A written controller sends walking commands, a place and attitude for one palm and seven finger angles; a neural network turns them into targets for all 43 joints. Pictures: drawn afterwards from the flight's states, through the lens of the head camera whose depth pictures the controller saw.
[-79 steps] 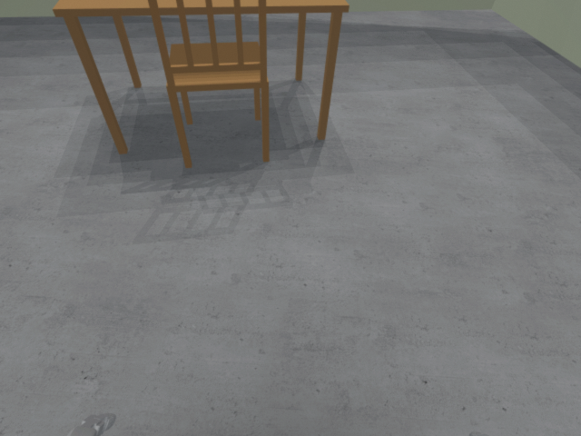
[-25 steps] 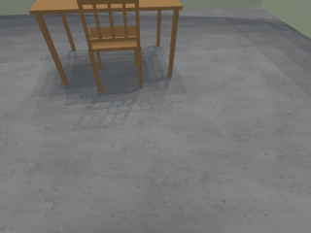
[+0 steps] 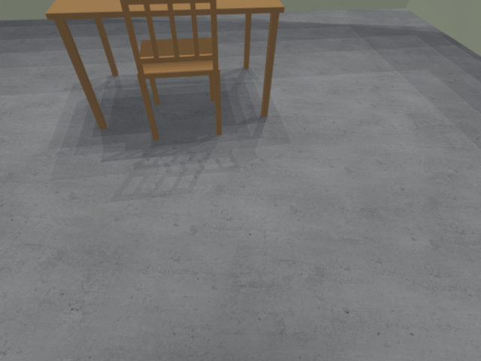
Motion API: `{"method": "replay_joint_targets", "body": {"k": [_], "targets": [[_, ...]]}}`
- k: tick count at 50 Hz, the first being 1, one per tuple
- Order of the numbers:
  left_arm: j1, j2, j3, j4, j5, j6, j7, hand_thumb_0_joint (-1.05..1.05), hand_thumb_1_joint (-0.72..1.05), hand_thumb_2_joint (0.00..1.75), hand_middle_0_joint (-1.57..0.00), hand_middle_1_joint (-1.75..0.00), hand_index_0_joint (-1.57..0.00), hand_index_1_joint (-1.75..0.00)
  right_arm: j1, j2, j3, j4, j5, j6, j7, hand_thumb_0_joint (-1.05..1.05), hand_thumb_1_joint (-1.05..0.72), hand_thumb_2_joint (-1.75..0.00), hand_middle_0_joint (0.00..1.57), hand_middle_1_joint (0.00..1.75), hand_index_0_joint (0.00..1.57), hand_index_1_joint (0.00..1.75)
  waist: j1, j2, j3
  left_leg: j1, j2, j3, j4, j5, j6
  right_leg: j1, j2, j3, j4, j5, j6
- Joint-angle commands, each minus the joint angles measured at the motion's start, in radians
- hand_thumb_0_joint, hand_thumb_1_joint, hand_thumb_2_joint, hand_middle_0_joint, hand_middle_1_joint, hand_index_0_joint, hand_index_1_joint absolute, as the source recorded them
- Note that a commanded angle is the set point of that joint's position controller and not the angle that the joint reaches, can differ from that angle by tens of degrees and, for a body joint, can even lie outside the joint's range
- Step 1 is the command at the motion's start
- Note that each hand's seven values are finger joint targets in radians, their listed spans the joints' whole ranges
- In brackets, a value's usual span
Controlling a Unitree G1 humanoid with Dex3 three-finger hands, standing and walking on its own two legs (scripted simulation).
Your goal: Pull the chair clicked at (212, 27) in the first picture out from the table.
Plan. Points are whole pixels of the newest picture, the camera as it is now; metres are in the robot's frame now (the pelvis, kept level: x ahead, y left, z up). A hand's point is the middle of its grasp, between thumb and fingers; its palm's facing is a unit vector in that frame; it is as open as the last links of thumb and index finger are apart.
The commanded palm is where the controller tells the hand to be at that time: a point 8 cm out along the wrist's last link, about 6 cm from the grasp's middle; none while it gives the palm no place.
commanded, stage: walk to a spot facing it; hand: left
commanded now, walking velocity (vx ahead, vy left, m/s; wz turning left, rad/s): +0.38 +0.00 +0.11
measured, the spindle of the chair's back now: (173, 31) +1.53 +0.43 -0.11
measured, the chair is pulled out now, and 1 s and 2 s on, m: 0.00 0.00 0.00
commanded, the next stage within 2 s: turn to face it in 1.74 s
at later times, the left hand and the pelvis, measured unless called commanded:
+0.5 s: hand out of the picture +0.13 +0.23 -0.19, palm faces +0.03 -0.99 -0.12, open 7.4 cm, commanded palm none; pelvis +0.13 +0.06 +0.00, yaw +2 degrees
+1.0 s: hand (157, 250) +0.39 +0.23 -0.19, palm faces +0.06 -0.98 -0.20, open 7.2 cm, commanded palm none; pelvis +0.38 +0.04 -0.01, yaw +2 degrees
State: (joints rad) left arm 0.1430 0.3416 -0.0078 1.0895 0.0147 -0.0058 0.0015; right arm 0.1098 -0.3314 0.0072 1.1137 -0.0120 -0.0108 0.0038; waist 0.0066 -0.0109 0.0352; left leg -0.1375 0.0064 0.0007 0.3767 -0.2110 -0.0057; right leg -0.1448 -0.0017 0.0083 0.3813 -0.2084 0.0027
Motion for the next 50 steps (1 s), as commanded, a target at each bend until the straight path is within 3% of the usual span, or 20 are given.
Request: {"method": "replay_joint_targets", "body": {"k": [1,6,9,11,12,13,14,15,18,22,31,35,36,37,38,39,40,41,45,50], "targets": [[0.070,0.081,0.014,-0.024,0.001,0.005,0.011,0.00,0.90,0.90,-0.20,-0.30,-0.20,-0.30,0.041,-0.072,-0.009,-0.030,-0.006,0.005,-0.006,0.00,-0.90,-0.90,0.20,0.30,0.20,0.30,0.005,-0.033,-0.062,-0.034,0.080,-0.064,-0.007,-0.112,0.021,0.001,-0.114,0.113,-0.080,-0.190,-0.019],[0.178,0.145,0.054,-0.033,0.007,0.006,0.004,0.00,0.90,0.90,-0.20,-0.30,-0.20,-0.30,0.049,-0.048,-0.024,-0.072,-0.014,0.010,0.001,0.00,-0.90,-0.90,0.20,0.30,0.20,0.30,0.037,-0.186,0.078,-0.300,0.020,0.038,0.287,-0.269,0.015,-0.011,-0.273,0.349,-0.245,-0.550,-0.139],[0.176,0.122,0.064,-0.049,0.008,-0.018,0.004,0.00,0.90,0.90,-0.20,-0.30,-0.20,-0.30,0.085,-0.019,-0.032,-0.087,-0.007,-0.012,0.007,0.00,-0.90,-0.90,0.20,0.30,0.20,0.30,0.008,-0.110,0.080,-0.282,0.054,0.043,0.281,-0.229,0.022,-0.015,-0.284,0.280,-0.189,-0.349,-0.173],[0.139,0.091,0.063,-0.061,0.004,-0.019,0.002,0.00,0.90,0.90,-0.20,-0.30,-0.20,-0.30,0.186,0.011,-0.035,-0.058,-0.002,-0.024,0.008,0.00,-0.90,-0.90,0.20,0.30,0.20,0.30,-0.042,-0.053,0.064,-0.075,0.040,0.074,0.124,-0.153,0.026,-0.134,-0.219,0.156,-0.088,-0.281,-0.135],[0.128,0.053,0.058,-0.069,0.000,-0.016,-0.001,0.00,0.90,0.90,-0.20,-0.30,-0.20,-0.30,0.273,0.002,-0.040,-0.033,-0.002,-0.031,0.002,0.00,-0.90,-0.90,0.20,0.30,0.20,0.30,-0.072,0.028,0.059,0.050,0.055,0.021,0.040,-0.162,0.035,-0.235,-0.152,0.077,0.029,-0.269,-0.100],[0.121,-0.012,0.047,-0.089,-0.005,-0.013,-0.008,0.00,0.90,0.90,-0.20,-0.30,-0.20,-0.30,0.376,-0.070,-0.063,-0.004,-0.012,-0.037,-0.008,0.00,-0.90,-0.90,0.20,0.30,0.20,0.30,-0.106,0.253,0.066,0.147,0.220,-0.248,-0.103,-0.313,0.097,-0.397,-0.034,-0.044,0.295,-0.258,-0.042],[0.059,-0.045,0.038,-0.129,0.001,-0.022,-0.007,0.00,0.90,0.90,-0.20,-0.30,-0.20,-0.30,0.479,-0.123,-0.078,0.015,-0.018,-0.041,-0.017,0.00,-0.90,-0.90,0.20,0.30,0.20,0.30,-0.133,0.328,0.093,0.179,0.384,-0.490,-0.240,-0.325,0.175,-0.543,0.020,-0.099,0.533,-0.371,-0.015],[0.027,-0.022,0.049,-0.135,0.014,-0.025,0.000,0.00,0.90,0.90,-0.20,-0.30,-0.20,-0.30,0.469,-0.087,-0.069,0.019,-0.012,-0.040,-0.021,0.00,-0.90,-0.90,0.20,0.30,0.20,0.30,-0.113,0.233,0.130,0.136,0.396,-0.489,-0.244,-0.278,0.194,-0.570,-0.041,-0.008,0.649,-0.324,-0.028],[0.052,-0.057,0.055,-0.099,0.014,-0.037,-0.018,0.00,0.90,0.90,-0.20,-0.30,-0.20,-0.30,0.409,0.011,-0.045,-0.002,-0.005,-0.066,-0.031,0.00,-0.90,-0.90,0.20,0.30,0.20,0.30,-0.065,0.065,0.130,0.135,0.338,-0.320,-0.202,0.074,0.199,-0.580,-0.108,-0.001,0.748,-0.162,-0.013],[0.081,-0.107,0.053,-0.083,0.012,-0.022,-0.026,0.00,0.90,0.90,-0.20,-0.30,-0.20,-0.30,0.445,0.057,-0.041,0.027,0.002,-0.089,-0.044,0.00,-0.90,-0.90,0.20,0.30,0.20,0.30,-0.032,0.104,0.073,0.186,0.241,-0.107,-0.179,0.372,0.158,-0.561,-0.104,-0.058,0.735,-0.042,0.014],[-0.109,-0.149,0.047,-0.144,0.000,-0.030,-0.025,0.00,0.90,0.90,-0.20,-0.30,-0.20,-0.30,0.539,0.101,-0.036,0.090,-0.005,-0.084,-0.055,0.00,-0.90,-0.90,0.20,0.30,0.20,0.30,-0.059,0.161,0.126,0.207,0.200,0.027,-0.145,0.750,0.115,-0.422,-0.021,-0.191,0.323,0.036,-0.029],[0.142,-0.097,0.069,-0.079,0.011,-0.045,-0.010,0.00,0.90,0.90,-0.20,-0.30,-0.20,-0.30,0.481,0.053,-0.053,0.078,0.001,-0.078,-0.057,0.00,-0.90,-0.90,0.20,0.30,0.20,0.30,0.064,0.150,-0.019,0.197,0.218,0.056,0.187,0.979,0.094,-0.085,0.037,-0.183,0.210,0.029,-0.090],[0.286,-0.054,0.087,-0.040,0.016,-0.054,-0.005,0.00,0.90,0.90,-0.20,-0.30,-0.20,-0.30,0.451,0.053,-0.057,0.061,0.006,-0.078,-0.050,0.00,-0.90,-0.90,0.20,0.30,0.20,0.30,0.133,0.103,-0.092,0.036,0.200,0.061,0.391,0.811,0.075,0.157,-0.012,-0.120,0.164,0.092,-0.117],[0.405,0.040,0.112,-0.015,0.024,-0.065,0.007,0.00,0.90,0.90,-0.20,-0.30,-0.20,-0.30,0.476,0.106,-0.052,0.038,0.019,-0.082,-0.037,0.00,-0.90,-0.90,0.20,0.30,0.20,0.30,0.164,-0.082,-0.202,-0.235,0.076,0.100,0.740,0.309,0.046,0.409,-0.279,0.216,0.119,0.124,-0.221],[0.428,0.093,0.120,0.003,0.004,-0.063,0.011,0.00,0.90,0.90,-0.20,-0.30,-0.20,-0.30,0.489,0.137,-0.049,0.018,0.022,-0.083,-0.038,0.00,-0.90,-0.90,0.20,0.30,0.20,0.30,0.117,-0.149,-0.258,-0.400,-0.025,0.043,1.076,-0.321,0.033,0.424,-0.489,0.583,-0.021,0.155,-0.324],[0.348,0.065,0.117,-0.019,-0.009,-0.055,0.013,0.00,0.90,0.90,-0.20,-0.30,-0.20,-0.30,0.407,0.126,-0.058,-0.001,0.019,-0.078,-0.034,0.00,-0.90,-0.90,0.20,0.30,0.20,0.30,0.110,-0.043,-0.126,-0.449,0.040,-0.038,1.112,-0.272,0.061,0.293,-0.466,0.520,-0.103,-0.002,-0.320],[0.263,0.018,0.101,-0.038,-0.004,-0.063,0.013,0.00,0.90,0.90,-0.20,-0.30,-0.20,-0.30,0.340,0.135,-0.061,-0.017,0.009,-0.075,-0.021,0.00,-0.90,-0.90,0.20,0.30,0.20,0.30,0.088,-0.059,-0.026,-0.463,0.088,-0.030,1.083,-0.175,0.055,0.132,-0.411,0.424,-0.139,-0.038,-0.266],[0.199,-0.033,0.088,-0.048,-0.004,-0.064,0.016,0.00,0.90,0.90,-0.20,-0.30,-0.20,-0.30,0.318,0.150,-0.061,-0.025,0.004,-0.065,-0.021,0.00,-0.90,-0.90,0.20,0.30,0.20,0.30,0.034,-0.003,0.033,-0.454,0.121,-0.045,1.044,-0.143,0.053,0.001,-0.392,0.332,-0.139,-0.032,-0.240],[0.149,-0.100,0.060,-0.051,0.010,-0.079,0.017,0.00,0.90,0.90,-0.20,-0.30,-0.20,-0.30,0.336,0.193,-0.055,-0.032,-0.012,-0.015,-0.009,0.00,-0.90,-0.90,0.20,0.30,0.20,0.30,-0.054,-0.028,0.075,-0.353,0.155,0.007,0.831,-0.098,0.013,-0.238,-0.282,0.066,-0.185,0.051,-0.174],[0.206,-0.082,0.064,-0.031,0.007,-0.085,0.007,0.00,0.90,0.90,-0.20,-0.30,-0.20,-0.30,0.157,0.177,-0.054,-0.104,-0.010,-0.021,0.017,0.00,-0.90,-0.90,0.20,0.30,0.20,0.30,-0.021,-0.105,0.079,-0.354,0.151,0.083,0.489,0.044,-0.016,-0.170,-0.217,-0.025,-0.177,0.138,-0.156]]}}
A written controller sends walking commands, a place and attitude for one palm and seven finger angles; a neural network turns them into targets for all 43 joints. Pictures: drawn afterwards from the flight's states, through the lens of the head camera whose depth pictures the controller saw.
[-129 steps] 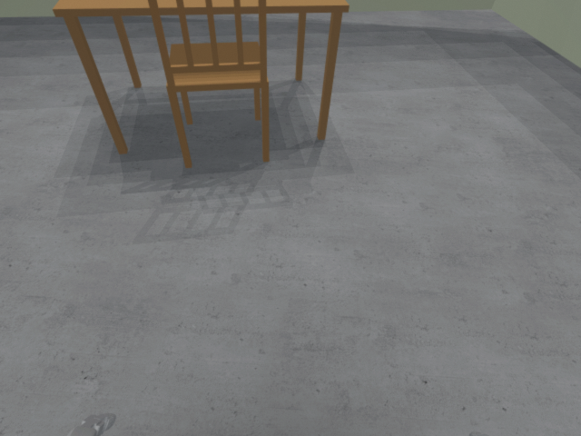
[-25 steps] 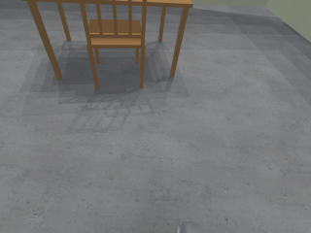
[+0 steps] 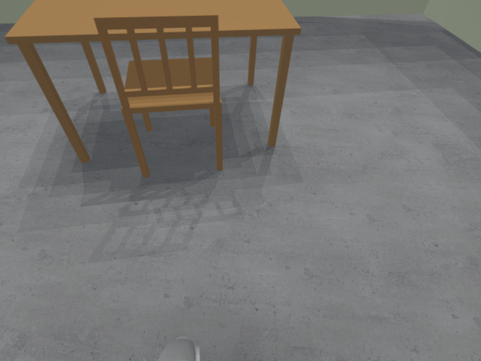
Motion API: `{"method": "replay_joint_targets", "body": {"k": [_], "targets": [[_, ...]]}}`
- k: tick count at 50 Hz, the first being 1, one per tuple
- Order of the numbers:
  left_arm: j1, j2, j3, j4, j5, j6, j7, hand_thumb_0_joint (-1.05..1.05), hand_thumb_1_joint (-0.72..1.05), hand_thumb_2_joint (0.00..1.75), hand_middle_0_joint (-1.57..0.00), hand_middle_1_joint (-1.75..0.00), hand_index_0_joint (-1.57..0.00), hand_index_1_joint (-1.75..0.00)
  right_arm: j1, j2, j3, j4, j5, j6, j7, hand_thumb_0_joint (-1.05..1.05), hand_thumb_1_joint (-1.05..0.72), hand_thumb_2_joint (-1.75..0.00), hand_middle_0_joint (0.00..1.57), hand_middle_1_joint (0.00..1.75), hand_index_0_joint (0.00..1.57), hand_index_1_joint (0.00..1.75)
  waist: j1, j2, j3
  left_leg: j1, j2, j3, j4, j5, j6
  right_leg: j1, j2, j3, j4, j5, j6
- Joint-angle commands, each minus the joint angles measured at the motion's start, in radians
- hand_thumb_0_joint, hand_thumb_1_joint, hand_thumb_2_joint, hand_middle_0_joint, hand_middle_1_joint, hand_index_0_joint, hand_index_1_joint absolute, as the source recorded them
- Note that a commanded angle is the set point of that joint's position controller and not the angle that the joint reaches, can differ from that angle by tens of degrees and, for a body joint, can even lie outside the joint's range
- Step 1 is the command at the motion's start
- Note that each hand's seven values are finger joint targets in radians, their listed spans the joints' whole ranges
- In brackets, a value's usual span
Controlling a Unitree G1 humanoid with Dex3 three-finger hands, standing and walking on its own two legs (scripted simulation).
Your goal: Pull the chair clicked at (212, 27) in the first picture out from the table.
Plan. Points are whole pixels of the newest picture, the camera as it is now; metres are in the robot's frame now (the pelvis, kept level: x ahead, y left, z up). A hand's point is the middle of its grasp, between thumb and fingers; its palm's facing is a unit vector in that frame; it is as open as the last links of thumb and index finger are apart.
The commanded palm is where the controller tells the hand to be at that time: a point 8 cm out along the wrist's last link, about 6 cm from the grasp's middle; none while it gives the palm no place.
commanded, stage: walk to a spot facing it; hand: left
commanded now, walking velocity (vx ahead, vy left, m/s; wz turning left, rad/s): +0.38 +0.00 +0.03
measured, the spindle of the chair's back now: (165, 60) +1.17 +0.34 -0.10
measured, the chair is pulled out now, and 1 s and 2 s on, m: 0.00 0.00 0.00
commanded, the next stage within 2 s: turn to face it in 0.74 s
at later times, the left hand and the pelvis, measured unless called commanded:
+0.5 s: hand (135, 291) +0.28 +0.23 -0.16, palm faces -0.02 -0.99 -0.16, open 7.4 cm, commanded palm none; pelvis +0.22 +0.05 +0.01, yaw -5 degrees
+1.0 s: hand (187, 221) +0.47 +0.15 -0.16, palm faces -0.08 -0.98 -0.20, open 7.3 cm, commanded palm none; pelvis +0.41 -0.02 +0.00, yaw -6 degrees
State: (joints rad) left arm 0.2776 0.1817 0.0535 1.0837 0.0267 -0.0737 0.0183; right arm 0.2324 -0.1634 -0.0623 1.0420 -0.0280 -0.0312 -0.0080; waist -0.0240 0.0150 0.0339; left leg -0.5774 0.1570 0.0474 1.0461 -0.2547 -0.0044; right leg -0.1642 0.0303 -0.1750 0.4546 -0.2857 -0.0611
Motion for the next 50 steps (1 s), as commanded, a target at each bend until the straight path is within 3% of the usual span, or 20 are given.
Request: {"method": "replay_joint_targets", "body": {"k": [1,5,6,7,8,9,10,13,17,24,30,32,33,34,35,36,39,42,47,50], "targets": [[0.081,0.092,0.004,-0.017,-0.002,-0.018,-0.009,0.00,0.90,0.90,-0.20,-0.30,-0.20,-0.30,0.006,0.014,0.015,-0.043,0.006,-0.007,0.035,0.00,-0.90,-0.90,0.20,0.30,0.20,0.30,0.015,-0.128,0.077,0.086,-0.009,0.046,-0.239,0.094,-0.016,-0.113,-0.251,0.155,-0.238,0.230,-0.088],[0.144,0.127,0.013,-0.004,-0.003,-0.010,-0.008,0.00,0.90,0.90,-0.20,-0.30,-0.20,-0.30,-0.091,-0.031,0.014,-0.077,0.005,-0.025,0.039,0.00,-0.90,-0.90,0.20,0.30,0.20,0.30,0.049,-0.093,0.057,0.139,-0.052,0.092,-0.390,0.050,0.008,0.037,-0.281,0.184,-0.164,0.351,-0.080],[0.143,0.132,0.014,-0.001,-0.002,-0.009,-0.009,0.00,0.90,0.90,-0.20,-0.30,-0.20,-0.30,-0.057,-0.045,0.008,-0.068,0.005,-0.029,0.035,0.00,-0.90,-0.90,0.20,0.30,0.20,0.30,0.025,-0.069,0.040,0.213,-0.072,0.114,-0.432,0.043,0.014,0.040,-0.276,0.168,-0.100,0.419,-0.073],[0.127,0.136,0.017,-0.002,-0.006,-0.007,-0.007,0.00,0.90,0.90,-0.20,-0.30,-0.20,-0.30,0.047,-0.074,0.000,-0.035,0.000,-0.035,0.027,0.00,-0.90,-0.90,0.20,0.30,0.20,0.30,-0.028,-0.032,-0.012,0.365,-0.097,0.126,-0.503,0.077,0.022,0.019,-0.243,0.123,0.039,0.493,-0.051],[0.137,0.114,0.014,-0.010,-0.012,-0.006,-0.010,0.00,0.90,0.90,-0.20,-0.30,-0.20,-0.30,0.198,-0.150,-0.018,0.004,-0.008,-0.042,0.017,0.00,-0.90,-0.90,0.20,0.30,0.20,0.30,-0.087,0.071,-0.121,0.628,-0.019,0.014,-0.554,0.115,0.061,-0.101,-0.190,0.078,0.278,0.430,-0.008],[0.169,0.056,0.004,-0.033,-0.025,-0.006,-0.020,0.00,0.90,0.90,-0.20,-0.30,-0.20,-0.30,0.328,-0.279,-0.049,0.031,-0.018,-0.047,0.006,0.00,-0.90,-0.90,0.20,0.30,0.20,0.30,-0.114,0.331,-0.236,0.848,0.263,-0.359,-0.636,0.198,0.173,-0.349,-0.045,0.001,0.628,-0.066,0.047],[0.106,0.083,0.005,-0.061,-0.017,-0.011,-0.017,0.00,0.90,0.90,-0.20,-0.30,-0.20,-0.30,0.361,-0.286,-0.044,0.046,-0.002,-0.037,-0.001,0.00,-0.90,-0.90,0.20,0.30,0.20,0.30,-0.123,0.277,-0.236,0.849,0.340,-0.472,-0.728,0.236,0.230,-0.443,-0.034,0.112,0.815,-0.293,0.037],[0.016,0.061,0.014,-0.051,-0.007,0.010,-0.026,0.00,0.90,0.90,-0.20,-0.30,-0.20,-0.30,0.139,-0.152,-0.012,-0.003,0.002,-0.047,-0.009,0.00,-0.90,-0.90,0.20,0.30,0.20,0.30,-0.040,0.085,0.007,0.517,0.261,-0.257,-0.800,0.132,0.172,-0.479,-0.159,0.177,0.866,-0.098,0.047],[0.102,0.005,0.011,-0.025,0.004,0.057,-0.033,0.00,0.90,0.90,-0.20,-0.30,-0.20,-0.30,0.085,-0.095,0.003,0.002,0.008,-0.061,-0.013,0.00,-0.90,-0.90,0.20,0.30,0.20,0.30,0.043,0.104,0.037,0.355,0.161,-0.028,-0.868,0.070,0.119,-0.382,-0.171,0.157,0.752,0.028,0.069],[-0.072,0.011,0.017,-0.102,0.004,0.074,-0.047,0.00,0.90,0.90,-0.20,-0.30,-0.20,-0.30,0.159,-0.109,-0.010,0.027,0.007,-0.061,-0.012,0.00,-0.90,-0.90,0.20,0.30,0.20,0.30,0.015,0.079,0.089,0.479,0.158,0.059,-0.915,0.107,0.142,-0.471,-0.189,0.113,0.449,0.140,0.090],[-0.172,0.015,0.014,-0.139,0.001,0.054,-0.047,0.00,0.90,0.90,-0.20,-0.30,-0.20,-0.30,0.216,-0.129,-0.014,0.060,-0.007,-0.045,-0.008,0.00,-0.90,-0.90,0.20,0.30,0.20,0.30,-0.014,0.092,0.097,0.565,0.182,0.116,-0.813,0.244,0.126,-0.360,-0.127,0.048,0.197,0.071,0.046],[-0.085,0.037,0.022,-0.117,0.005,0.043,-0.044,0.00,0.90,0.90,-0.20,-0.30,-0.20,-0.30,0.208,-0.134,-0.014,0.064,-0.005,-0.040,-0.008,0.00,-0.90,-0.90,0.20,0.30,0.20,0.30,0.033,0.055,0.048,0.553,0.171,0.153,-0.665,0.426,0.104,-0.200,-0.077,0.010,0.134,0.063,0.021],[0.048,0.060,0.029,-0.073,0.008,0.033,-0.041,0.00,0.90,0.90,-0.20,-0.30,-0.20,-0.30,0.193,-0.138,-0.013,0.061,0.001,-0.039,-0.007,0.00,-0.90,-0.90,0.20,0.30,0.20,0.30,0.094,0.022,-0.028,0.525,0.126,0.197,-0.486,0.501,0.076,-0.025,-0.044,-0.006,0.068,0.106,0.007],[0.179,0.138,0.049,-0.032,0.014,0.018,-0.033,0.00,0.90,0.90,-0.20,-0.30,-0.20,-0.30,0.196,-0.115,-0.007,0.052,0.012,-0.041,0.002,0.00,-0.90,-0.90,0.20,0.30,0.20,0.30,0.148,-0.088,-0.123,0.344,0.071,0.231,-0.228,0.379,0.037,0.217,-0.157,0.139,0.038,0.115,-0.040],[0.275,0.260,0.078,-0.012,0.006,0.012,-0.020,0.00,0.90,0.90,-0.20,-0.30,-0.20,-0.30,0.219,-0.045,0.011,0.017,0.021,-0.047,0.006,0.00,-0.90,-0.90,0.20,0.30,0.20,0.30,0.157,-0.337,-0.228,0.053,-0.080,0.221,0.089,-0.250,-0.015,0.430,-0.438,0.587,-0.069,0.233,-0.155],[0.277,0.272,0.075,-0.012,-0.016,0.017,-0.010,0.00,0.90,0.90,-0.20,-0.30,-0.20,-0.30,0.148,-0.080,0.005,-0.007,0.024,-0.038,0.003,0.00,-0.90,-0.90,0.20,0.30,0.20,0.30,0.158,-0.250,-0.218,-0.009,-0.079,0.072,0.242,-0.330,0.002,0.392,-0.479,0.653,-0.150,0.298,-0.197],[0.074,0.156,0.041,-0.054,-0.014,0.013,-0.001,0.00,0.90,0.90,-0.20,-0.30,-0.20,-0.30,0.076,-0.052,0.005,-0.004,0.013,-0.027,0.002,0.00,-0.90,-0.90,0.20,0.30,0.20,0.30,0.078,-0.086,-0.045,-0.017,0.011,-0.022,0.260,-0.132,0.001,0.088,-0.407,0.436,-0.187,0.234,-0.143],[0.002,0.087,0.014,-0.057,-0.005,0.000,0.004,0.00,0.90,0.90,-0.20,-0.30,-0.20,-0.30,0.160,-0.006,0.010,0.034,0.004,0.004,0.003,0.00,-0.90,-0.90,0.20,0.30,0.20,0.30,-0.003,-0.074,-0.010,0.087,0.010,-0.006,0.119,-0.068,-0.018,-0.074,-0.337,0.221,-0.212,0.353,-0.088],[0.012,0.077,0.002,-0.041,-0.005,-0.002,0.006,0.00,0.90,0.90,-0.20,-0.30,-0.20,-0.30,0.118,0.021,0.019,0.018,0.012,0.023,0.011,0.00,-0.90,-0.90,0.20,0.30,0.20,0.30,-0.009,-0.126,0.001,0.127,-0.024,0.031,-0.146,0.007,-0.030,-0.058,-0.305,0.077,-0.197,0.494,-0.070],[0.030,0.093,0.004,-0.036,-0.004,0.011,0.009,0.00,0.90,0.90,-0.20,-0.30,-0.20,-0.30,0.036,-0.004,0.020,-0.014,0.012,0.019,0.015,0.00,-0.90,-0.90,0.20,0.30,0.20,0.30,0.020,-0.151,0.014,0.134,-0.043,0.055,-0.274,0.013,-0.025,0.008,-0.319,0.058,-0.155,0.521,-0.059]]}}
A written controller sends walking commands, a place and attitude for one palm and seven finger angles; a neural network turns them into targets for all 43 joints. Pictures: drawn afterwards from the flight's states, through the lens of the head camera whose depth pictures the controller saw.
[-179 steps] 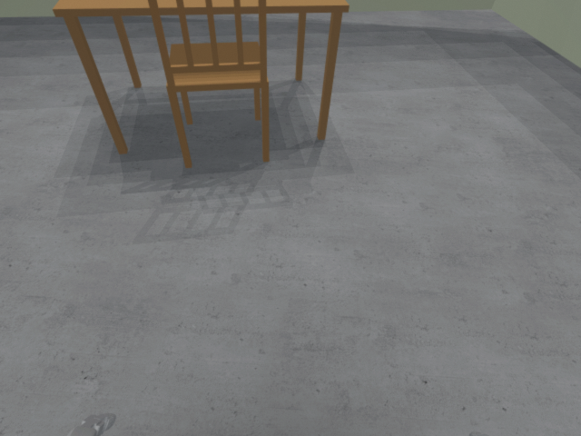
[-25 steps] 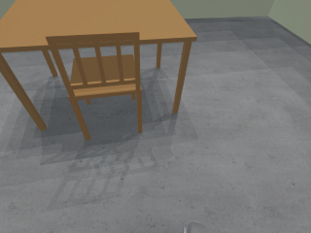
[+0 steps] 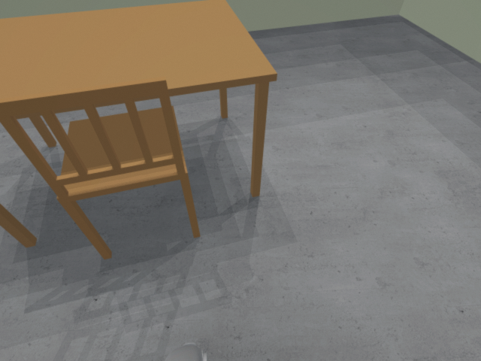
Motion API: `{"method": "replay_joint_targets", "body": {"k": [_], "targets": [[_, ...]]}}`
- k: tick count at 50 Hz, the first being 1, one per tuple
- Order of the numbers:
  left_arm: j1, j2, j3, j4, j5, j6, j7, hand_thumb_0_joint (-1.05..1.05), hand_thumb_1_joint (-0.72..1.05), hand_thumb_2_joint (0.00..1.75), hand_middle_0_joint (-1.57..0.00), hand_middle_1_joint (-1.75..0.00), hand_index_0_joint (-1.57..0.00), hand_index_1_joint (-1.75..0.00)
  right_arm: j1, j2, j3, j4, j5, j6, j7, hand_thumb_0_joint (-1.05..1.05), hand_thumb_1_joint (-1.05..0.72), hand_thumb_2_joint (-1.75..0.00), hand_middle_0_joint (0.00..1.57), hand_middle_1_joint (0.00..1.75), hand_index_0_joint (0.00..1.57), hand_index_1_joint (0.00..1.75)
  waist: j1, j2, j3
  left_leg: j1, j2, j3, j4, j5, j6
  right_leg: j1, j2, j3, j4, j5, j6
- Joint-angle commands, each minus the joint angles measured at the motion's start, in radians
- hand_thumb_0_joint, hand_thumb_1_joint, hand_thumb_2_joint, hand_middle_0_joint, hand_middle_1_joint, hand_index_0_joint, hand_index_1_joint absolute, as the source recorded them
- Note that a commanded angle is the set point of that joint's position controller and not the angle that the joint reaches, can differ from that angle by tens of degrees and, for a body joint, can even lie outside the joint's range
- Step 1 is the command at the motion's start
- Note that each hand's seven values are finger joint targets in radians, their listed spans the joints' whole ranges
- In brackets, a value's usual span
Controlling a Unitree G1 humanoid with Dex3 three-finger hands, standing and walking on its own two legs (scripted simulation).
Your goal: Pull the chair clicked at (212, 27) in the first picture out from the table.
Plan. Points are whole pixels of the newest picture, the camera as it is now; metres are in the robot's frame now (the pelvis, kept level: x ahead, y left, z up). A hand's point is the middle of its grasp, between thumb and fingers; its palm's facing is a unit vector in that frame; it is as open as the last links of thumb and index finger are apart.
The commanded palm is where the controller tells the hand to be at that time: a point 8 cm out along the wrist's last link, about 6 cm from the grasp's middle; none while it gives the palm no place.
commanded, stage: turn to face it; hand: left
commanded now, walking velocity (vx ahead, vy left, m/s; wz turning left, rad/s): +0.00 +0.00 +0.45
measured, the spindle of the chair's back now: (103, 138) +0.72 +0.44 -0.10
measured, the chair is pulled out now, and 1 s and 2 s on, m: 0.00 0.00 0.00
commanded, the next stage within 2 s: take the last steps up to it in 0.54 s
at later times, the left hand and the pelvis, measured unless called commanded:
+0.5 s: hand out of the picture +0.08 +0.23 -0.17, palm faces +0.20 -0.94 -0.26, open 7.4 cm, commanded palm none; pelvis +0.06 +0.02 +0.00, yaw +9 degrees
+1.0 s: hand out of the picture -0.03 +0.17 -0.17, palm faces +0.39 -0.90 -0.21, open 7.3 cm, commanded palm none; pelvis +0.07 +0.02 +0.00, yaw +18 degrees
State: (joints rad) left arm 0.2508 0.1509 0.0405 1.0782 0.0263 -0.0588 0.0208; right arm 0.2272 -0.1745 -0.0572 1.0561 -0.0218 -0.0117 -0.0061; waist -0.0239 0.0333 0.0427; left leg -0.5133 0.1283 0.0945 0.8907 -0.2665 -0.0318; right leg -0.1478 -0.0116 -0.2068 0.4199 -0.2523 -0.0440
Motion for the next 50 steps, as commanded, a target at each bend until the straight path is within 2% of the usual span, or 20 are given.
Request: {"method": "replay_joint_targets", "body": {"k": [1,4,5,6,7,8,10,13,16,23,27,28,29,30,34,43,46,48,49,50], "targets": [[0.063,0.133,0.021,-0.027,-0.002,0.003,0.008,0.00,0.90,0.90,-0.20,-0.30,-0.20,-0.30,0.023,0.003,0.015,-0.037,0.007,0.001,0.014,0.00,-0.90,-0.90,0.20,0.30,0.20,0.30,0.027,-0.160,0.011,0.088,-0.016,0.013,-0.142,0.026,0.005,-0.009,-0.292,0.085,-0.102,0.478,-0.070],[0.060,0.148,0.029,-0.033,-0.007,0.022,0.013,0.00,0.90,0.90,-0.20,-0.30,-0.20,-0.30,0.031,-0.033,0.012,-0.045,0.002,0.003,0.013,0.00,-0.90,-0.90,0.20,0.30,0.20,0.30,0.013,-0.129,0.003,0.202,-0.034,0.024,-0.277,0.096,0.015,-0.010,-0.287,0.057,0.011,0.440,-0.034],[0.060,0.148,0.030,-0.039,-0.011,0.030,0.013,0.00,0.90,0.90,-0.20,-0.30,-0.20,-0.30,0.089,-0.066,0.004,-0.034,-0.001,0.001,0.011,0.00,-0.90,-0.90,0.20,0.30,0.20,0.30,-0.014,-0.054,-0.031,0.312,-0.034,0.011,-0.347,0.247,0.025,-0.044,-0.257,0.028,0.128,0.388,-0.002],[0.084,0.117,0.029,-0.055,-0.018,0.038,0.011,0.00,0.90,0.90,-0.20,-0.30,-0.20,-0.30,0.155,-0.147,-0.011,-0.035,-0.007,-0.006,0.005,0.00,-0.90,-0.90,0.20,0.30,0.20,0.30,-0.030,0.158,-0.088,0.419,0.097,-0.182,-0.423,0.526,0.089,-0.141,-0.165,-0.014,0.310,0.153,0.059],[0.099,0.082,0.021,-0.078,-0.031,0.044,0.012,0.00,0.90,0.90,-0.20,-0.30,-0.20,-0.30,0.188,-0.218,-0.022,-0.037,-0.006,-0.003,-0.003,0.00,-0.90,-0.90,0.20,0.30,0.20,0.30,-0.028,0.366,-0.114,0.473,0.283,-0.403,-0.512,0.792,0.217,-0.266,-0.059,0.005,0.541,-0.395,0.104],[0.075,0.102,0.020,-0.091,-0.020,0.052,0.019,0.00,0.90,0.90,-0.20,-0.30,-0.20,-0.30,0.168,-0.218,-0.016,-0.036,-0.001,0.006,-0.009,0.00,-0.90,-0.90,0.20,0.30,0.20,0.30,-0.024,0.250,-0.132,0.422,0.294,-0.390,-0.543,0.611,0.259,-0.247,-0.060,0.113,0.644,-0.462,0.085],[0.025,0.092,0.027,-0.085,-0.009,0.063,0.011,0.00,0.90,0.90,-0.20,-0.30,-0.20,-0.30,0.061,-0.177,-0.011,-0.071,-0.001,0.004,-0.020,0.00,-0.90,-0.90,0.20,0.30,0.20,0.30,-0.004,0.193,-0.080,0.347,0.221,-0.377,-0.594,0.350,0.224,-0.326,-0.092,0.160,0.708,-0.328,0.086],[0.043,0.090,0.030,-0.074,-0.007,0.073,0.002,0.00,0.90,0.90,-0.20,-0.30,-0.20,-0.30,-0.013,-0.152,-0.006,-0.100,0.002,0.001,-0.022,0.00,-0.90,-0.90,0.20,0.30,0.20,0.30,0.021,0.101,-0.088,0.306,0.154,-0.263,-0.612,0.262,0.193,-0.306,-0.095,0.179,0.688,-0.196,0.098],[0.042,0.092,0.030,-0.081,-0.008,0.082,0.004,0.00,0.90,0.90,-0.20,-0.30,-0.20,-0.30,-0.006,-0.158,-0.014,-0.110,0.004,0.003,-0.021,0.00,-0.90,-0.90,0.20,0.30,0.20,0.30,0.016,0.037,-0.118,0.328,0.136,-0.264,-0.628,0.229,0.202,-0.293,-0.084,0.177,0.616,-0.173,0.102],[0.008,0.084,0.025,-0.128,-0.009,0.088,0.010,0.00,0.90,0.90,-0.20,-0.30,-0.20,-0.30,-0.015,-0.176,-0.027,-0.110,-0.005,0.026,-0.010,0.00,-0.90,-0.90,0.20,0.30,0.20,0.30,0.001,0.109,-0.073,0.279,0.124,-0.309,-0.633,0.086,0.211,-0.209,-0.048,0.160,0.355,-0.201,0.091],[0.102,0.103,0.025,-0.111,-0.011,0.071,0.014,0.00,0.90,0.90,-0.20,-0.30,-0.20,-0.30,-0.052,-0.164,-0.029,-0.122,0.005,0.031,-0.002,0.00,-0.90,-0.90,0.20,0.30,0.20,0.30,0.053,0.052,-0.088,0.180,0.048,-0.265,-0.536,0.053,0.138,0.003,-0.039,0.147,0.012,0.015,0.082],[0.107,0.149,0.032,-0.115,-0.003,0.063,0.020,0.00,0.90,0.90,-0.20,-0.30,-0.20,-0.30,-0.040,-0.122,-0.026,-0.126,0.012,0.034,0.004,0.00,-0.90,-0.90,0.20,0.30,0.20,0.30,0.052,-0.067,-0.079,0.097,-0.027,-0.201,-0.424,-0.013,0.084,0.062,-0.140,0.260,-0.108,-0.018,0.049],[0.084,0.234,0.045,-0.131,0.006,0.058,0.023,0.00,0.90,0.90,-0.20,-0.30,-0.20,-0.30,-0.045,-0.063,-0.015,-0.150,0.018,0.037,0.008,0.00,-0.90,-0.90,0.20,0.30,0.20,0.30,0.046,-0.300,-0.041,-0.010,-0.144,-0.076,-0.254,-0.132,0.021,0.040,-0.344,0.486,-0.196,-0.043,-0.034],[0.046,0.269,0.048,-0.164,0.002,0.062,0.022,0.00,0.90,0.90,-0.20,-0.30,-0.20,-0.30,-0.082,-0.103,-0.024,-0.167,0.011,0.045,0.009,0.00,-0.90,-0.90,0.20,0.30,0.20,0.30,0.064,-0.286,-0.023,0.022,-0.142,-0.095,-0.064,-0.250,0.020,-0.097,-0.447,0.523,-0.234,-0.014,-0.118],[-0.032,0.183,0.032,-0.170,-0.005,0.044,0.018,0.00,0.90,0.90,-0.20,-0.30,-0.20,-0.30,0.002,-0.091,-0.027,-0.101,0.000,0.056,0.015,0.00,-0.90,-0.90,0.20,0.30,0.20,0.30,0.007,-0.174,0.009,-0.008,-0.103,-0.105,0.186,-0.118,0.007,-0.063,-0.295,0.301,-0.169,0.125,-0.082],[0.177,0.201,0.042,-0.067,0.010,0.011,-0.002,0.00,0.90,0.90,-0.20,-0.30,-0.20,-0.30,-0.115,-0.069,-0.010,-0.133,-0.003,0.016,0.033,0.00,-0.90,-0.90,0.20,0.30,0.20,0.30,0.103,-0.177,0.027,-0.016,-0.070,-0.038,-0.105,-0.160,0.015,0.099,-0.341,0.343,-0.223,-0.085,-0.112],[0.160,0.206,0.042,-0.051,0.009,0.014,-0.006,0.00,0.90,0.90,-0.20,-0.30,-0.20,-0.30,-0.071,-0.059,-0.002,-0.120,0.001,0.005,0.033,0.00,-0.90,-0.90,0.20,0.30,0.20,0.30,0.079,-0.207,0.016,0.119,-0.084,-0.006,-0.243,-0.155,0.030,0.037,-0.320,0.301,-0.203,-0.106,-0.100],[0.118,0.200,0.040,-0.046,-0.001,0.022,-0.009,0.00,0.90,0.90,-0.20,-0.30,-0.20,-0.30,0.027,-0.055,0.004,-0.078,0.001,-0.005,0.026,0.00,-0.90,-0.90,0.20,0.30,0.20,0.30,0.031,-0.187,0.000,0.331,-0.114,0.045,-0.418,-0.044,0.034,-0.081,-0.257,0.217,-0.141,-0.157,-0.055],[0.104,0.181,0.036,-0.043,-0.008,0.026,-0.013,0.00,0.90,0.90,-0.20,-0.30,-0.20,-0.30,0.087,-0.081,0.002,-0.052,0.002,-0.013,0.018,0.00,-0.90,-0.90,0.20,0.30,0.20,0.30,0.003,-0.116,-0.012,0.465,-0.109,0.033,-0.484,-0.021,0.033,-0.171,-0.215,0.174,-0.071,-0.185,-0.025],[0.097,0.137,0.026,-0.053,-0.012,0.030,-0.019,0.00,0.90,0.90,-0.20,-0.30,-0.20,-0.30,0.163,-0.140,-0.014,-0.030,-0.001,-0.021,0.007,0.00,-0.90,-0.90,0.20,0.30,0.20,0.30,-0.035,0.061,-0.046,0.599,0.006,-0.126,-0.545,-0.097,0.070,-0.296,-0.151,0.110,0.096,-0.192,0.016]]}}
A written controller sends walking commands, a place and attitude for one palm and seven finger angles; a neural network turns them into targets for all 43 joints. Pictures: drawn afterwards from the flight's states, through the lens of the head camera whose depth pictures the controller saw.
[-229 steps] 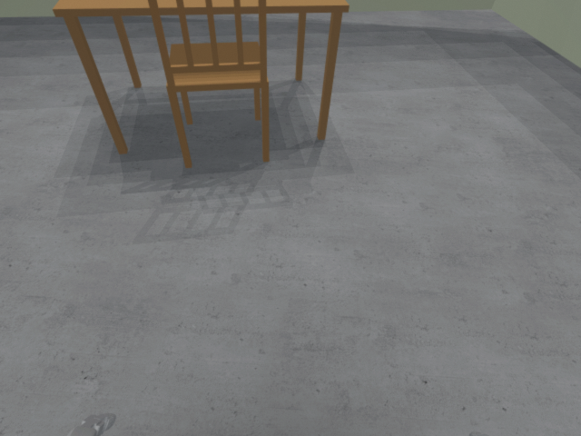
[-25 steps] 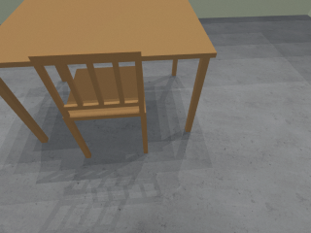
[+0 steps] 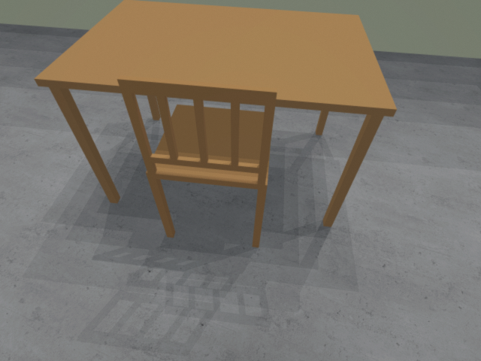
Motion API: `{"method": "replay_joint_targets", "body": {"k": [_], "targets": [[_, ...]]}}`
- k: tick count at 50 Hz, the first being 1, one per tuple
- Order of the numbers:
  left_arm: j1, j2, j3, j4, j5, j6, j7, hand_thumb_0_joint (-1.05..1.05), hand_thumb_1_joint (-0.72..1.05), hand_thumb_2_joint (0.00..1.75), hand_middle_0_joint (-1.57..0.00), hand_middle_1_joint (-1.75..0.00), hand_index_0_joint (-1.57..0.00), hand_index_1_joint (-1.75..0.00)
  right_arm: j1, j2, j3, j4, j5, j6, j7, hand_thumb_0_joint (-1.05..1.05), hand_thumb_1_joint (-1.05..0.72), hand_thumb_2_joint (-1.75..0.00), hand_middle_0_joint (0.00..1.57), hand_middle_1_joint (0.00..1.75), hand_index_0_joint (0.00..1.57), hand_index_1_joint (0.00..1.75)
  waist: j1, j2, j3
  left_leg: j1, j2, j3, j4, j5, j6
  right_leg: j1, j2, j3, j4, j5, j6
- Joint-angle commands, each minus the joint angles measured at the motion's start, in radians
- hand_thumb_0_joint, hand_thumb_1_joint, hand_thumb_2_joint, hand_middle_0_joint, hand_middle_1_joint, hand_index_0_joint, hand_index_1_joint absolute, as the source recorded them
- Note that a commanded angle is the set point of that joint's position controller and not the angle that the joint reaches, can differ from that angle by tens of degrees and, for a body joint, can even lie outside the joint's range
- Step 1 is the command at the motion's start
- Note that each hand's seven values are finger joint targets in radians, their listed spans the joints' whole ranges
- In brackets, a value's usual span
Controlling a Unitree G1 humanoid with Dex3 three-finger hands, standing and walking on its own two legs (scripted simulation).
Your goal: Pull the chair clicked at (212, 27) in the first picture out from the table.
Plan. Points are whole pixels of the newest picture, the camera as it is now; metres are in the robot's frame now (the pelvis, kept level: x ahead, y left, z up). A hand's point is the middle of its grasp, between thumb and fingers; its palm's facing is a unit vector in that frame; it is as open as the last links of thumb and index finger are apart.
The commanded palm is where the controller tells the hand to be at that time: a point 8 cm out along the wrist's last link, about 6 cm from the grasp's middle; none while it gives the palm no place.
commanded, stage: take the last steps up to it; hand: left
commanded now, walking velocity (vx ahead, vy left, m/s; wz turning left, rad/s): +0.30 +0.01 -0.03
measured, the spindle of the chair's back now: (201, 132) +0.74 +0.21 -0.10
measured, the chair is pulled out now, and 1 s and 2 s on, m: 0.00 0.00 0.00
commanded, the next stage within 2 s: come to a stop and stand still in 0.66 s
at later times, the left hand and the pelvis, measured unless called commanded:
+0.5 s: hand (176, 316) +0.23 +0.16 -0.17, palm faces +0.01 -0.97 -0.22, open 7.4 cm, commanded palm none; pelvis +0.14 -0.02 -0.01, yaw -1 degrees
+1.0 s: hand (171, 316) +0.23 +0.18 -0.19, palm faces +0.03 -0.99 -0.14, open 7.4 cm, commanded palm none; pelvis +0.25 +0.02 +0.00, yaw -3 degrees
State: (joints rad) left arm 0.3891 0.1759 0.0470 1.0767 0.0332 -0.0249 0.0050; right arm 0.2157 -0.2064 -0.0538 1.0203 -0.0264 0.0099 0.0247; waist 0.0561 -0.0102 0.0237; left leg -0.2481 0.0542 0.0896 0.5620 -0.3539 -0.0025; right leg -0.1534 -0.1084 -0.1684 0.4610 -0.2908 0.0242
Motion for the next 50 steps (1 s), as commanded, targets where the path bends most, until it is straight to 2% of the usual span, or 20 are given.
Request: {"method": "replay_joint_targets", "body": {"k": [1,2,5,9,15,18,19,20,21,22,25,27,29,36,40,41,43,44,47,50], "targets": [[-0.079,0.060,0.007,-0.085,-0.017,-0.002,-0.010,0.00,0.90,0.90,-0.20,-0.30,-0.20,-0.30,0.257,-0.202,-0.040,0.018,0.000,-0.041,-0.032,0.00,-0.90,-0.90,0.20,0.30,0.20,0.30,-0.151,0.311,-0.018,0.370,0.286,-0.402,-0.347,-0.154,0.126,-0.450,0.042,-0.024,0.303,-0.242,-0.007],[-0.156,0.066,0.007,-0.119,-0.008,-0.004,-0.008,0.00,0.90,0.90,-0.20,-0.30,-0.20,-0.30,0.296,-0.223,-0.040,0.023,-0.002,-0.035,-0.038,0.00,-0.90,-0.90,0.20,0.30,0.20,0.30,-0.169,0.251,0.065,0.307,0.357,-0.489,-0.414,-0.176,0.193,-0.540,0.042,0.049,0.462,-0.285,-0.022],[-0.161,0.072,0.017,-0.086,-0.004,0.000,-0.021,0.00,0.90,0.90,-0.20,-0.30,-0.20,-0.30,0.155,-0.118,-0.008,0.007,0.002,-0.049,-0.046,0.00,-0.90,-0.90,0.20,0.30,0.20,0.30,-0.108,0.190,0.145,0.148,0.268,-0.324,-0.426,-0.110,0.175,-0.519,-0.024,0.135,0.597,-0.115,-0.035],[-0.093,0.049,0.010,-0.052,-0.009,0.006,-0.026,0.00,0.90,0.90,-0.20,-0.30,-0.20,-0.30,0.140,-0.086,-0.001,0.013,0.009,-0.075,-0.050,0.00,-0.90,-0.90,0.20,0.30,0.20,0.30,-0.059,0.127,0.094,0.166,0.205,-0.160,-0.399,0.235,0.174,-0.443,-0.021,0.110,0.527,0.001,-0.008],[-0.185,0.042,0.012,-0.102,-0.014,0.005,-0.028,0.00,0.90,0.90,-0.20,-0.30,-0.20,-0.30,0.155,-0.108,-0.011,0.044,-0.001,-0.072,-0.046,0.00,-0.90,-0.90,0.20,0.30,0.20,0.30,-0.065,0.128,0.118,0.127,0.218,-0.122,-0.360,0.238,0.185,-0.309,0.009,0.068,0.244,0.010,-0.019],[-0.097,0.057,0.024,-0.077,-0.009,-0.008,-0.026,0.00,0.90,0.90,-0.20,-0.30,-0.20,-0.30,0.146,-0.103,-0.009,0.054,0.001,-0.065,-0.046,0.00,-0.90,-0.90,0.20,0.30,0.20,0.30,-0.017,0.064,0.087,0.053,0.179,-0.088,-0.220,0.227,0.145,-0.091,0.064,0.031,0.107,0.092,-0.040],[0.004,0.091,0.035,-0.044,-0.005,-0.018,-0.021,0.00,0.90,0.90,-0.20,-0.30,-0.20,-0.30,0.147,-0.086,-0.007,0.060,0.007,-0.067,-0.043,0.00,-0.90,-0.90,0.20,0.30,0.20,0.30,0.031,-0.004,0.037,0.001,0.121,-0.038,-0.055,0.257,0.112,0.061,0.059,0.066,0.048,0.094,-0.055],[0.125,0.174,0.054,-0.014,0.003,-0.034,-0.012,0.00,0.90,0.90,-0.20,-0.30,-0.20,-0.30,0.170,-0.041,0.001,0.049,0.017,-0.072,-0.035,0.00,-0.90,-0.90,0.20,0.30,0.20,0.30,0.072,-0.198,-0.054,-0.154,0.020,0.045,0.237,0.105,0.065,0.241,-0.132,0.342,-0.042,0.017,-0.126],[0.187,0.265,0.068,-0.009,-0.011,-0.035,-0.003,0.00,0.90,0.90,-0.20,-0.30,-0.20,-0.30,0.191,-0.018,0.007,0.015,0.020,-0.069,-0.029,0.00,-0.90,-0.90,0.20,0.30,0.20,0.30,0.062,-0.337,-0.110,-0.297,-0.058,0.030,0.527,-0.231,0.046,0.294,-0.336,0.668,-0.229,-0.017,-0.215],[0.148,0.240,0.065,-0.017,-0.022,-0.031,0.004,0.00,0.90,0.90,-0.20,-0.30,-0.20,-0.30,0.150,-0.050,-0.003,0.016,0.015,-0.065,-0.032,0.00,-0.90,-0.90,0.20,0.30,0.20,0.30,0.057,-0.207,-0.077,-0.325,-0.017,-0.071,0.645,-0.201,0.058,0.232,-0.326,0.667,-0.264,-0.096,-0.238],[-0.054,0.124,0.029,-0.065,-0.023,-0.041,0.009,0.00,0.90,0.90,-0.20,-0.30,-0.20,-0.30,0.099,-0.022,-0.002,0.031,0.007,-0.058,-0.026,0.00,-0.90,-0.90,0.20,0.30,0.20,0.30,-0.026,-0.061,0.027,-0.296,0.056,-0.106,0.655,0.023,0.044,-0.002,-0.229,0.415,-0.264,0.062,-0.195],[-0.086,0.086,0.018,-0.068,-0.019,-0.051,0.013,0.00,0.90,0.90,-0.20,-0.30,-0.20,-0.30,0.145,0.013,0.004,0.053,0.005,-0.042,-0.026,0.00,-0.90,-0.90,0.20,0.30,0.20,0.30,-0.066,-0.046,0.020,-0.247,0.056,-0.087,0.590,0.068,0.024,-0.049,-0.179,0.265,-0.255,0.293,-0.179],[-0.067,0.071,0.014,-0.056,-0.015,-0.055,0.015,0.00,0.90,0.90,-0.20,-0.30,-0.20,-0.30,0.153,0.022,0.005,0.056,0.001,-0.029,-0.027,0.00,-0.90,-0.90,0.20,0.30,0.20,0.30,-0.077,-0.060,0.015,-0.240,0.053,-0.064,0.524,0.076,0.003,-0.048,-0.162,0.208,-0.250,0.399,-0.186],[-0.034,0.116,0.016,-0.022,-0.010,-0.049,0.014,0.00,0.90,0.90,-0.20,-0.30,-0.20,-0.30,0.020,0.023,0.010,0.006,0.008,-0.038,-0.015,0.00,-0.90,-0.90,0.20,0.30,0.20,0.30,-0.040,-0.078,0.004,-0.197,0.033,-0.014,0.191,0.088,-0.012,0.026,-0.163,0.200,-0.231,0.413,-0.207],[-0.046,0.086,0.005,0.007,-0.018,-0.028,0.022,0.00,0.90,0.90,-0.20,-0.30,-0.20,-0.30,0.020,0.023,0.026,0.022,0.009,-0.050,-0.031,0.00,-0.90,-0.90,0.20,0.30,0.20,0.30,-0.053,-0.101,0.006,-0.013,0.002,-0.014,-0.044,0.199,-0.015,0.001,-0.098,0.157,-0.123,0.482,-0.148],[-0.051,0.070,-0.003,0.012,-0.020,-0.022,0.025,0.00,0.90,0.90,-0.20,-0.30,-0.20,-0.30,0.070,0.012,0.028,0.047,0.010,-0.055,-0.035,0.00,-0.90,-0.90,0.20,0.30,0.20,0.30,-0.071,-0.074,-0.009,0.077,0.015,-0.033,-0.122,0.368,-0.015,-0.017,-0.059,0.133,-0.053,0.455,-0.108],[0.017,0.007,-0.023,0.022,-0.034,-0.007,0.038,0.00,0.90,0.90,-0.20,-0.30,-0.20,-0.30,0.120,-0.084,0.024,0.059,0.009,-0.064,-0.056,0.00,-0.90,-0.90,0.20,0.30,0.20,0.30,-0.052,0.141,-0.102,0.235,0.224,-0.196,-0.120,0.939,0.067,-0.082,0.029,0.100,0.036,0.090,-0.022],[0.039,0.005,-0.026,0.038,-0.032,0.005,0.045,0.00,0.90,0.90,-0.20,-0.30,-0.20,-0.30,0.097,-0.104,0.019,0.061,0.011,-0.048,-0.062,0.00,-0.90,-0.90,0.20,0.30,0.20,0.30,-0.047,0.158,-0.078,0.187,0.275,-0.203,-0.149,0.941,0.112,-0.055,0.047,0.095,0.063,-0.099,-0.015],[0.019,0.056,-0.016,0.040,-0.023,0.045,0.044,0.00,0.90,0.90,-0.20,-0.30,-0.20,-0.30,0.047,-0.094,0.018,0.055,0.015,-0.028,-0.086,0.00,-0.90,-0.90,0.20,0.30,0.20,0.30,-0.047,0.254,0.009,0.106,0.294,-0.248,-0.250,0.984,0.151,-0.118,0.053,0.128,0.262,-0.260,-0.001],[0.003,0.074,0.001,0.018,-0.016,0.066,0.041,0.00,0.90,0.90,-0.20,-0.30,-0.20,-0.30,0.027,-0.116,-0.004,0.034,0.014,-0.009,-0.096,0.00,-0.90,-0.90,0.20,0.30,0.20,0.30,-0.053,0.175,-0.048,0.152,0.310,-0.217,-0.211,0.987,0.195,-0.194,0.052,0.178,0.451,-0.263,-0.001]]}}
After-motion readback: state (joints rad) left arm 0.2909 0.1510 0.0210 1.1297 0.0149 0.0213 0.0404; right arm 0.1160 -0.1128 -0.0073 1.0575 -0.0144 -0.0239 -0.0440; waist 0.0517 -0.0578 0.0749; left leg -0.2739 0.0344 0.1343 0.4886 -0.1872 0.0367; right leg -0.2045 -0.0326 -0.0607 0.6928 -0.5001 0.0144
